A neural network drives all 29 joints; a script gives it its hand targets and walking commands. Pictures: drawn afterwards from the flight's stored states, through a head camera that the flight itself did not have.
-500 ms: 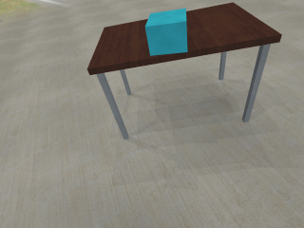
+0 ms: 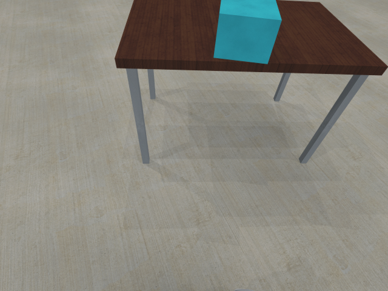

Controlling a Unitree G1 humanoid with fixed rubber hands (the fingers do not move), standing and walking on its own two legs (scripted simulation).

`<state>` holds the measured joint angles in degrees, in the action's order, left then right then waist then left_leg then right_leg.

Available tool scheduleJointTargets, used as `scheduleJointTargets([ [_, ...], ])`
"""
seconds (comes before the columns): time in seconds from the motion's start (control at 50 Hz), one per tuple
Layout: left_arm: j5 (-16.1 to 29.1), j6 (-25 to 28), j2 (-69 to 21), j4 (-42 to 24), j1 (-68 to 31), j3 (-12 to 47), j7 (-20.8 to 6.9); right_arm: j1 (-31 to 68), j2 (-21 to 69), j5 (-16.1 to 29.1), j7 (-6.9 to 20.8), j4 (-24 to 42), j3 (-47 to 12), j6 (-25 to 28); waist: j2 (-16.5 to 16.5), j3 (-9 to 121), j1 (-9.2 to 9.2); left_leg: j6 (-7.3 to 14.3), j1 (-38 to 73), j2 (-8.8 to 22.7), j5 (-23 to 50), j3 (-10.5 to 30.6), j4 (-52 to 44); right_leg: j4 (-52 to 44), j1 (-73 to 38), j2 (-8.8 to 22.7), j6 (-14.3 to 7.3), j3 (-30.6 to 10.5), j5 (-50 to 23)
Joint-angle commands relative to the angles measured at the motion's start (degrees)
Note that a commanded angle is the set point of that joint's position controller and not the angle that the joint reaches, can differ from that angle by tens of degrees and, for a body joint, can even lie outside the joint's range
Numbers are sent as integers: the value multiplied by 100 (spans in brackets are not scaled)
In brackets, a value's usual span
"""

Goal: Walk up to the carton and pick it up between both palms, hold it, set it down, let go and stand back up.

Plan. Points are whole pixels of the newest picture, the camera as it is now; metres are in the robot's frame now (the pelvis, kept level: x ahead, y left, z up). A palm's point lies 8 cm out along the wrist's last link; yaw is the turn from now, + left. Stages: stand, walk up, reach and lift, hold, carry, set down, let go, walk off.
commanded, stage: walk up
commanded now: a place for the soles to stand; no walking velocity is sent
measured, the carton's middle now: (244, 27) +1.08 -0.20 +0.06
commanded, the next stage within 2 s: none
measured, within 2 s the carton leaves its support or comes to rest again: neither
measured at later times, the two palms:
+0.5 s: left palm (68, 272) +0.19 +0.27 -0.05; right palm out of the picture +0.14 -0.37 -0.12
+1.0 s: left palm (75, 247) +0.25 +0.30 -0.12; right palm (351, 261) +0.21 -0.33 -0.08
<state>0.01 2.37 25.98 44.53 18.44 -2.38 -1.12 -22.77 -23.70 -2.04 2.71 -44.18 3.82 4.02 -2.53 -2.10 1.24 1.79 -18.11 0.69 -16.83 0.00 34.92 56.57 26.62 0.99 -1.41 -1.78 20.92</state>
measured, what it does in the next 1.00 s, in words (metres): walks ahead: right foot, then left foot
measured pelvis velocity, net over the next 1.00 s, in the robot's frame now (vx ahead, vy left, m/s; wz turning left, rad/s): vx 0.15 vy -0.01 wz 0.02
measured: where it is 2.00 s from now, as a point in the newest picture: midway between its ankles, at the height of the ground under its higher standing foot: outside the picture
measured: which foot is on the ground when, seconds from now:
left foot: down 0.00-0.38, up 0.40-0.80, down 0.82-1.00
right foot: up 0.00-0.32, down 0.34-0.84, up 0.86-1.00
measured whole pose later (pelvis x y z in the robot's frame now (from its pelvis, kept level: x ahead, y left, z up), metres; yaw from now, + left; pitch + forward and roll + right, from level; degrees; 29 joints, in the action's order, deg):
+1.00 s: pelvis +0.15 -0.01 -0.01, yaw +1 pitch -2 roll -2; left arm 0.0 1.2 25.7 44.5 12.3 -0.2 -0.1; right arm -17.7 -22.6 -2.0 1.1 -44.2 3.8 1.6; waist -3.0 -7.8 1.2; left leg 1.7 -18.6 0.6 -18.8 -0.3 39.2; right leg 44.4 17.9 1.8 -0.7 1.4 29.4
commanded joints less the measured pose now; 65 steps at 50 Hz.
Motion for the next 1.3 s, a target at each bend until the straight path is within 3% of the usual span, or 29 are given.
scheduleJointTargets([
  [0.0, -32, 20, 896, -220, -256, -261, 5, -953, -1161, 328, -261, 126, 368, 147, 1457, 456, 365, -105, 2522, 1119, 3074, 1469, -1387, 30, 1350, 113, 99, -29, -598],
  [0.12, -21, 76, 845, -375, -679, -211, -4, -563, -1363, 244, -270, 219, 355, 53, 1566, -223, 361, 748, 1723, 1180, 2013, 1414, -1384, -937, 1130, 239, 142, 368, -231],
  [0.18, -38, 136, 710, -335, -829, -190, -45, -433, -1458, 206, -259, 235, 385, 62, 1441, -462, 386, 638, 1403, 1113, 2289, 1177, -1420, -1558, 841, 147, 72, 528, -477],
  [0.22, -11, 213, 697, -246, -488, -230, -34, -43, -1533, 202, -188, 366, 379, 1, 1650, -21, 148, 917, 1179, 1111, 2212, 917, -966, -1919, -23, 23, 37, 657, -372],
  [0.26, -3, 300, 854, 65, 309, -337, 33, 238, -1346, 252, -179, 413, 338, -57, 895, 385, -337, 689, 789, 905, 2125, 680, 119, -3134, -1615, -50, -72, 599, -1244],
  [0.28, -35, 366, 1076, 221, 786, -395, 103, 189, -1050, 264, -179, 474, 200, -80, 452, 837, -572, 472, 289, 509, 1917, 335, 1347, -3330, -2592, 52, -203, 330, -1586],
  [0.3, -103, 384, 1365, 299, 1145, -552, 160, 2, -699, 283, -205, 536, 97, -52, -450, 1174, -803, 155, -831, 195, 900, 208, 2307, -3208, -3730, 717, -515, -908, -1197],
  [0.32, -64, 398, 1721, 219, 1244, -633, 215, -76, -565, 272, -180, 660, 31, -52, -1087, 1416, -612, -41, -1965, -207, -1505, 98, 2934, -3403, -4368, 1959, -880, -2864, -1090],
  [0.34, -49, 353, 1733, 124, 866, -628, 238, -216, -1005, 197, -197, 443, 128, -124, -335, 1095, -411, 4, -2200, -99, -1671, 305, 3011, -3510, -3890, 2173, -1147, -3221, -791],
  [0.36, -4, 297, 1807, 81, 659, -642, 242, -268, -1331, 143, -178, 411, 215, -219, -235, 906, -327, 53, -2103, 122, -1755, 422, 2922, -3843, -3324, 2325, -1290, -3380, 819],
  [0.4, -58, 258, 1645, -118, -193, -544, 206, -134, -1460, 119, -125, 164, 338, -268, -468, -424, -93, 101, -1567, 310, -1464, 417, 2657, -4414, -1345, 1854, -1113, -2576, 2418],
  [0.44, -82, 257, 1465, -173, -429, -446, 163, -196, -1221, 206, -62, 99, 359, -264, -899, -946, 24, -8, -1088, 343, -755, 233, 2381, -4581, -488, 1323, -891, -1748, 1759],
  [0.5, -2, 350, 1451, -105, -49, -455, 168, -103, -1153, 185, -39, -2, 388, -342, -844, -1031, -136, -78, -1199, 186, -99, 369, 2303, -4539, -856, 1103, -562, -1539, 539],
  [0.62, -19, 224, 1168, -335, -222, -312, 177, 131, -874, 228, -170, -117, 241, -271, -986, -579, -197, -174, -498, 423, -498, 23, 881, -3532, -1116, 1108, -889, -545, -1993],
  [0.68, -28, 173, 1309, -355, -157, -278, 177, 204, -873, 274, -208, 5, 242, -214, -985, -311, -240, -110, -238, 266, -531, -64, 410, -2945, -1371, 1205, -940, -501, -3137],
  [0.74, 43, 53, 1182, -400, -418, -220, 191, -393, -949, 208, -303, -261, 274, -84, -311, 265, 133, 23, 757, 137, 1133, -33, -1333, -1506, -1639, 945, -534, -212, -3401],
  [0.78, 135, -5, 628, -484, -291, -36, 238, -82, -1428, 99, -360, -22, 360, -12, 1015, 611, -85, 526, 1314, 1500, 3085, 2143, -1153, -739, -486, 245, 86, 239, -938],
  [0.8, 135, -57, 705, -381, -470, -80, 246, 209, -1359, 147, -346, -46, 287, -25, 884, 523, -92, 907, 1391, 1720, 3146, 2329, -1151, -820, -178, -88, 65, 212, 989],
  [0.82, 118, -115, 854, -239, -392, -80, 263, 328, -1442, 206, -328, -24, 289, -50, 972, 562, -90, 1172, 1096, 1770, 2440, 2288, -1076, -715, -369, 42, 49, 11, 1391],
  [0.84, 85, -118, 858, -167, -393, -108, 291, 551, -1439, 195, -321, -27, 298, -57, 1393, 380, -88, 1268, 987, 1907, 2843, 2285, -987, -633, -232, 95, -3, -50, 1491],
  [0.9, 62, -88, 942, -38, -323, -130, 289, 635, -1148, 159, -321, 204, 217, -130, 1750, 366, -124, 783, 719, 1341, 3079, 1488, -811, -1051, -565, 159, 14, 216, 1095],
  [0.98, 74, -54, 796, 46, -186, -121, 302, 646, -1055, 192, -325, 58, 192, -227, 2088, 403, -71, 650, 859, 933, 3505, 923, -446, -1724, -844, -54, 70, 477, 188],
  [1.06, -3, 27, 834, 135, -160, -125, 318, 1011, -1022, 297, -305, 150, 141, -320, 1502, 408, -239, 490, 258, 838, 2478, 873, -265, -2886, -1733, 108, 20, 273, -968],
  [1.1, -97, 117, 1126, 182, -210, -182, 333, 1101, -794, 382, -311, 169, 74, -302, 426, 697, -212, 158, -121, 498, 1657, 427, 247, -2997, -2145, 912, -310, -638, -1947],
  [1.12, -146, 152, 1270, 142, -365, -216, 321, 1081, -719, 386, -285, 97, 67, -320, -29, 604, -120, -12, -118, 189, 718, 284, 389, -3308, -1817, 1338, -606, -1286, -1524],
  [1.14, -87, 140, 1381, 118, -675, -173, 292, 1054, -899, 361, -267, 10, 98, -362, -100, 455, -3, -54, 308, 121, -122, 178, 110, -3183, -1307, 1478, -839, -1085, -1261],
  [1.18, -106, 94, 1135, 69, -996, -107, 232, 837, -1019, 209, -260, -141, 158, -311, -70, 437, 175, 72, 854, 409, 468, 524, -582, -2714, -955, 1075, -489, -471, -1144],
  [1.22, -25, 47, 875, 77, -976, -47, 208, 1106, -1289, 223, -219, -188, 154, -232, 84, 342, -26, 371, 377, 923, 275, 1363, -1158, -2427, -1123, 328, -85, 101, -243],
  [1.28, -58, 70, 924, 145, -903, -69, 190, 1373, -1100, 244, -190, -171, 114, -282, -369, 185, -162, 247, -307, 670, -749, 1059, -1142, -2972, -1441, 482, -218, -202, 447],
])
